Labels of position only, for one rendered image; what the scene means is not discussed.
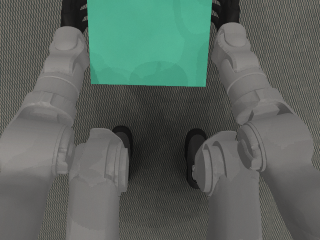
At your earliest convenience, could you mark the right robot upper arm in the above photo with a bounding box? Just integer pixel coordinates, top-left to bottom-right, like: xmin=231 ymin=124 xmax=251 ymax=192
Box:
xmin=237 ymin=113 xmax=320 ymax=240

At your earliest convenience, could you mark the left robot hand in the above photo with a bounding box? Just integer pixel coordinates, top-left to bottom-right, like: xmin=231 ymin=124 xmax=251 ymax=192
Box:
xmin=61 ymin=0 xmax=88 ymax=34

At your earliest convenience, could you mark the robot left forearm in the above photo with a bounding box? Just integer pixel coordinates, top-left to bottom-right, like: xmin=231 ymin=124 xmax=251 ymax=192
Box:
xmin=0 ymin=26 xmax=90 ymax=168

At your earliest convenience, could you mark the right robot hand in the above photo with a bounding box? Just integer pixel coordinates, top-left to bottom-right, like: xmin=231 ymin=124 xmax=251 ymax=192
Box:
xmin=210 ymin=0 xmax=240 ymax=32

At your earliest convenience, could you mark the carton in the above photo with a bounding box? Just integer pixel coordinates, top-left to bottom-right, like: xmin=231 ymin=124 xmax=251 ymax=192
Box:
xmin=87 ymin=0 xmax=212 ymax=87

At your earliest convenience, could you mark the robot left thigh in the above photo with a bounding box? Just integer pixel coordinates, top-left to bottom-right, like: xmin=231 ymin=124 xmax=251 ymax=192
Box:
xmin=65 ymin=138 xmax=129 ymax=240

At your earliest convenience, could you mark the right robot foot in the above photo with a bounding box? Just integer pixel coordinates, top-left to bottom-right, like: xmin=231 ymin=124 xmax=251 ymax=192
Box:
xmin=184 ymin=128 xmax=207 ymax=189

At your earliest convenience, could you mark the robot right forearm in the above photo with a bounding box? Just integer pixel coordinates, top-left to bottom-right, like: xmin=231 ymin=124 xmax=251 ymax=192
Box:
xmin=211 ymin=22 xmax=314 ymax=156

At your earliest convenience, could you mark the left robot upper arm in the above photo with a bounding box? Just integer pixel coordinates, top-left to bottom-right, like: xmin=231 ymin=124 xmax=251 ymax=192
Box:
xmin=0 ymin=117 xmax=76 ymax=240

